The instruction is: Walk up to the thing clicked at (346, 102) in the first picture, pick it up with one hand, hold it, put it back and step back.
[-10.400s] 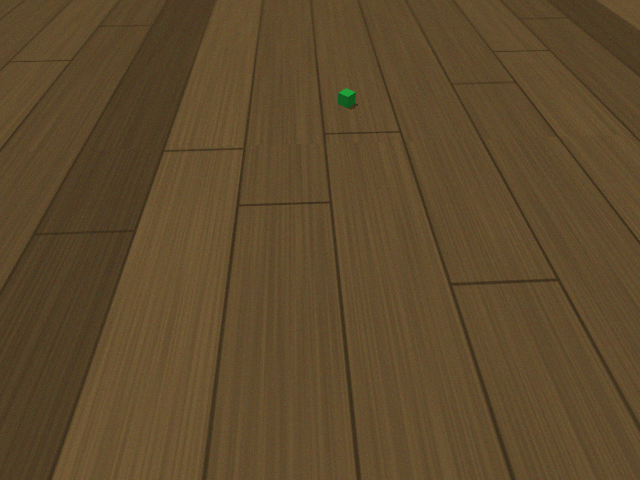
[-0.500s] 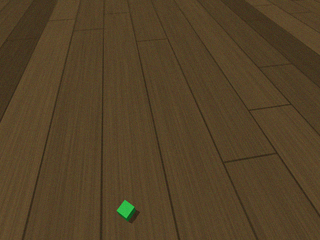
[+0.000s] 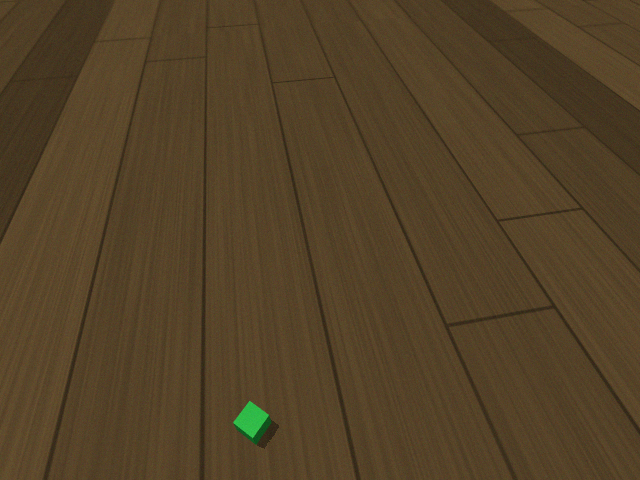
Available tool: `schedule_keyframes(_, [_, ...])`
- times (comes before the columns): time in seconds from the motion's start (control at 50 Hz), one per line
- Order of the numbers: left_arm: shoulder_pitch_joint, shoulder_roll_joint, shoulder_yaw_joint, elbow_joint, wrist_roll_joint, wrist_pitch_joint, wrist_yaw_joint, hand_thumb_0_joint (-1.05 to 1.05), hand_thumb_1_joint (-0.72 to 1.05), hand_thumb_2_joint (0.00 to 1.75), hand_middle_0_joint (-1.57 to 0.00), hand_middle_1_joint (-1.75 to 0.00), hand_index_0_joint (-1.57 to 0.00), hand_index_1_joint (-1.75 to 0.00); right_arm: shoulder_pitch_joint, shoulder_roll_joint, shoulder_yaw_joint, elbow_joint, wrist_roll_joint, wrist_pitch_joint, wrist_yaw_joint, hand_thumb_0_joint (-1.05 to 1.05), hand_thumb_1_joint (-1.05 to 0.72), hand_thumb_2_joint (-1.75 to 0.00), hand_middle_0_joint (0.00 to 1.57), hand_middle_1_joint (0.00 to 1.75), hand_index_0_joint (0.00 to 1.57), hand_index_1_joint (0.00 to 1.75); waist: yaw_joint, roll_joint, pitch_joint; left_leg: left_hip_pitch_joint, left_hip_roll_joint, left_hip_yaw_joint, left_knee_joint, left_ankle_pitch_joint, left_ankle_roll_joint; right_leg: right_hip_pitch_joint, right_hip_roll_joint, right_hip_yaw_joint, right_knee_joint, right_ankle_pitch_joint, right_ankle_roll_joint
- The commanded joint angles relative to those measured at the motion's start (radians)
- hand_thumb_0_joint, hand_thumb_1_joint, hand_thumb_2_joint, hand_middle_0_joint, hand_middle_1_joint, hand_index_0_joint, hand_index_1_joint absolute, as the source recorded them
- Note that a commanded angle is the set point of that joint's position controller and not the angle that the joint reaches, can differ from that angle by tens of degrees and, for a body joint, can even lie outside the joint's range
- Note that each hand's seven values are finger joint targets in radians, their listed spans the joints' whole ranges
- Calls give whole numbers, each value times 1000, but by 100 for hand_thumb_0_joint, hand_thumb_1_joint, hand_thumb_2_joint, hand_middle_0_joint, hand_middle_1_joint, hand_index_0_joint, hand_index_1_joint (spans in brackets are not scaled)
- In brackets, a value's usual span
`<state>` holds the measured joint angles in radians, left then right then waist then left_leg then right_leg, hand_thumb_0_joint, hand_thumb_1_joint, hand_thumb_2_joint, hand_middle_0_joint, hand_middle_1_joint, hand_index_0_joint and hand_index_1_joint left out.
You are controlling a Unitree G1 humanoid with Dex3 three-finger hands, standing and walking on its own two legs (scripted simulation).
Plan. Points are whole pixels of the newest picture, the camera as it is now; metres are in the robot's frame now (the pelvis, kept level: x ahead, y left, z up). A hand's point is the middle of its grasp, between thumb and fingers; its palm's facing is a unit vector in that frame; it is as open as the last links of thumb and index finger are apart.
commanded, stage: stand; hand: left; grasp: from above
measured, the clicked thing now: (252, 422) +0.39 +0.23 -0.75
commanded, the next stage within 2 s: rise first in 0.12 s
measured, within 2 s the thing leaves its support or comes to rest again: neither
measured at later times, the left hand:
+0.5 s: hand out of the picture +0.15 +0.26 -0.17, palm faces -0.03 -0.92 -0.38, open 9.5 cm
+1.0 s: hand out of the picture +0.12 +0.28 -0.25, palm faces -0.08 -0.79 -0.61, open 14.1 cm
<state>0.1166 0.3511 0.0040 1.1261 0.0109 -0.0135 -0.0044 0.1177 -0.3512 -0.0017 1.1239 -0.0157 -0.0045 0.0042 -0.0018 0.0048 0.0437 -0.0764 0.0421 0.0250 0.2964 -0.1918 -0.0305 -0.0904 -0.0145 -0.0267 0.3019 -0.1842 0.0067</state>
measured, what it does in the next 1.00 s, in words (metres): lowers itself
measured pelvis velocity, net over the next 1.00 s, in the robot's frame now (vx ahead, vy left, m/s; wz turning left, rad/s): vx -0.02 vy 0.02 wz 0.01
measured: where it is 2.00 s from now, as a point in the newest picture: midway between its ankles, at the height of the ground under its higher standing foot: outside the picture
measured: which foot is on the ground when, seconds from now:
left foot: down 0.00-1.00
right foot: down 0.00-1.00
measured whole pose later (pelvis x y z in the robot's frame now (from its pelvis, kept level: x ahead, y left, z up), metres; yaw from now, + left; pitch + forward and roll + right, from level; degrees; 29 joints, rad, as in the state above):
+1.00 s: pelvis -0.02 +0.02 -0.09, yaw +0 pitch +18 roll -2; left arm 0.08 0.23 0.13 0.65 0.31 0.31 0.25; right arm 0.16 -0.21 -0.03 0.63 -0.02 -0.08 -0.05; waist -0.01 0.00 -0.11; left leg -0.91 0.04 -0.02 1.12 -0.53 -0.01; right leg -0.89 -0.03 -0.04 1.07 -0.50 0.02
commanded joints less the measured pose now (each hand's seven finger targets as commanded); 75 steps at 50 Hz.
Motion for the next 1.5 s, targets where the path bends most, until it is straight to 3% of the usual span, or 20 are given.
schedule_keyframes(0.0, [-34,214,38,-55,-3,-20,16,0,90,90,-20,-30,-20,-30,-32,-213,-37,-53,5,-24,-14,0,-90,-90,20,30,20,30,2,5,-79,10,104,-74,-30,198,44,20,-132,93,-33,225,-28])
schedule_keyframes(0.2, [-31,219,38,-53,-1,-19,17,0,87,92,-16,-38,-16,-38,-35,-208,-40,-57,5,-23,-14,0,-94,-93,20,31,20,31,0,-5,-71,6,104,-81,-37,188,42,11,-125,84,-30,195,-27])
schedule_keyframes(0.22, [-382,40,39,-404,-54,-106,30,0,79,96,-22,-46,-17,-46,-18,-43,3,-330,74,-68,-33,0,-90,-90,20,30,20,30,-114,14,29,-133,-48,37,41,36,41,-211,3,10,25,94,-12])
schedule_keyframes(0.24, [-485,106,63,-328,-46,-92,35,0,71,93,-21,-51,-17,-54,35,-70,-1,-274,76,-66,-43,0,-84,-89,20,30,20,30,-82,-16,-24,-131,-50,32,58,13,46,-154,0,1,29,55,-6])
schedule_keyframes(0.26, [-296,169,111,-124,-25,-44,39,0,63,95,-18,-58,-13,-62,62,-101,-11,-265,71,-53,-48,0,-84,-89,20,30,20,30,-68,-60,-1,-177,-55,31,81,-13,49,-175,10,-8,40,12,-12])
schedule_keyframes(0.28, [-220,183,128,-90,-13,-28,27,0,55,91,-17,-65,-15,-68,69,-104,-26,-291,71,-45,-46,0,-83,-88,20,30,20,30,-31,-39,3,-208,-50,33,107,11,43,-194,15,-16,69,12,-18])
schedule_keyframes(0.32, [-326,287,186,-174,37,-38,20,0,40,93,-12,-77,-11,-78,96,-106,-59,-331,56,-54,-57,0,-83,-88,20,30,20,30,-24,-21,-173,-199,-52,24,169,69,45,-175,3,-2,138,88,-15])
schedule_keyframes(0.36, [-154,216,179,-47,105,-6,0,0,24,93,-8,-93,-10,-91,133,-88,-74,-357,39,-59,-45,0,-90,-90,20,30,20,30,-16,-42,-221,-280,-63,15,253,117,44,-186,-1,-3,221,142,-12])
schedule_keyframes(0.42, [-98,201,207,-166,150,29,20,0,0,94,-8,-100,-10,-98,135,-76,-90,-446,40,-58,-35,0,-92,-90,20,30,20,30,39,50,-343,-277,-76,18,290,161,28,-172,3,2,271,155,-23])
schedule_keyframes(0.46, [-88,125,167,-184,157,82,47,0,-16,95,-8,-102,-9,-101,121,-66,-85,-481,43,-57,-26,0,-90,-90,20,30,20,30,22,50,-267,-325,-66,10,298,121,19,-252,13,-11,277,96,-25])
schedule_keyframes(0.52, [-129,145,181,-276,170,141,82,0,-40,96,-10,-101,-10,-101,103,-65,-90,-535,47,-65,-20,0,-91,-90,20,30,20,30,12,17,-270,-371,-51,-3,340,88,20,-309,21,-24,319,44,-23])
schedule_keyframes(0.56, [-128,96,147,-291,184,167,91,0,-56,99,-9,-103,-8,-103,106,-55,-88,-549,43,-78,-18,0,-92,-90,20,30,20,30,-11,-1,-245,-416,-45,-9,378,45,20,-381,25,-27,355,1,-24])
schedule_keyframes(0.62, [-174,103,168,-346,217,171,125,0,-59,101,-8,-101,-6,-103,114,-47,-91,-567,32,-103,-16,0,-89,-90,20,30,20,30,-12,-1,-257,-504,-39,-17,459,-34,20,-479,25,-24,440,-72,-24])
schedule_keyframes(0.74, [-110,91,195,-502,309,210,224,0,-58,102,-9,-97,-7,-100,127,-32,-93,-595,20,-126,-27,0,-89,-90,20,30,20,30,-1,67,-401,-546,-32,-21,586,36,13,-576,21,-11,595,-11,-29])
schedule_keyframes(0.9, [-30,40,176,-609,296,312,278,0,-53,97,-9,-100,-8,-100,80,-14,-93,-606,7,-119,-64,0,-90,-90,20,30,20,30,-14,59,-437,-636,-35,-38,660,63,14,-609,29,-9,665,22,-28])
schedule_keyframes(1.02, [-255,46,143,-396,426,308,340,0,-48,96,-9,-97,-9,-97,57,-9,-78,-562,-7,-139,-74,0,-88,-89,20,30,20,30,-42,26,-380,-866,-30,-34,825,-122,27,-851,13,-14,807,-141,-36])
schedule_keyframes(1.1, [-402,46,150,-289,517,294,460,0,-47,96,-12,-95,-11,-96,37,-22,-66,-537,-12,-162,-66,0,-88,-89,20,30,20,30,-27,68,-512,-986,-32,-37,958,-124,8,-1015,12,-18,973,-156,-41])
schedule_keyframes(1.2, [-655,59,142,-175,573,351,621,0,-54,101,-12,-97,-9,-100,42,-51,-68,-462,-27,-183,-39,0,-90,-90,20,30,20,30,-58,111,-695,-1057,-31,-59,1096,-39,-10,-1172,11,-27,1138,-78,-41])
schedule_keyframes(1.36, [-979,198,233,55,570,441,782,0,-59,106,-9,-104,-6,-107,48,-72,-55,-379,-80,-208,32,0,-91,-90,20,30,20,30,-78,88,-890,-1282,-39,-28,1367,-94,7,-1266,3,-18,1308,-52,-20])
schedule_keyframes(1.48, [-1120,293,282,161,545,491,789,0,-54,104,-16,-95,-12,-100,-1,-56,-52,-368,-114,-208,109,0,-91,-90,20,30,20,30,-82,62,-866,-1509,-44,-11,1491,-285,25,-1374,7,23,1346,-301,-8])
